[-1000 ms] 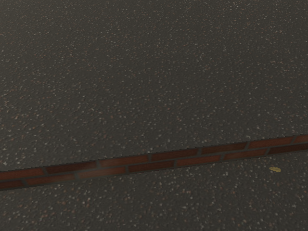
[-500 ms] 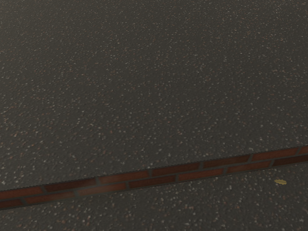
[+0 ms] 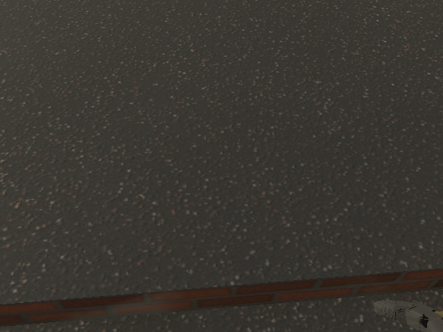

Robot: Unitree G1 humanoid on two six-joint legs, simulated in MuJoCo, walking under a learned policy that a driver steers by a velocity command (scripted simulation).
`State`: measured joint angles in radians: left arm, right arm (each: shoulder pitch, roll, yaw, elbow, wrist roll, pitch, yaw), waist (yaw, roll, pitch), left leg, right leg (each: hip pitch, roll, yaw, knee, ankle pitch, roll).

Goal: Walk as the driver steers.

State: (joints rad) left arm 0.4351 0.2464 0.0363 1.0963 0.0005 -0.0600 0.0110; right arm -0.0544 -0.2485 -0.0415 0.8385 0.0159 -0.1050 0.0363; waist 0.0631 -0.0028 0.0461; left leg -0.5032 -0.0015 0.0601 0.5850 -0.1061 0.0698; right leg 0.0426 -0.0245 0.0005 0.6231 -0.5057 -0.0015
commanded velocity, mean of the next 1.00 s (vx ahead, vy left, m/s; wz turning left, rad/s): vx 0.24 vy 0.00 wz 0.00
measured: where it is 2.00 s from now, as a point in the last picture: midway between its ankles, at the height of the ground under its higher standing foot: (270, 196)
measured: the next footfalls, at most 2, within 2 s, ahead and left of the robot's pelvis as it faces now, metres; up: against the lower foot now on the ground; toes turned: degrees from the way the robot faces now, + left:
right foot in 0.46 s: +0.39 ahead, -0.11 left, +0.00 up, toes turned -1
left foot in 0.74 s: +0.34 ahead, +0.13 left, +0.00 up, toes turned +1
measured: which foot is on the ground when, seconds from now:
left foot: down 0.00-0.46, up 0.48-0.72, down 0.74-1.00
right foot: up 0.00-0.44, down 0.46-1.00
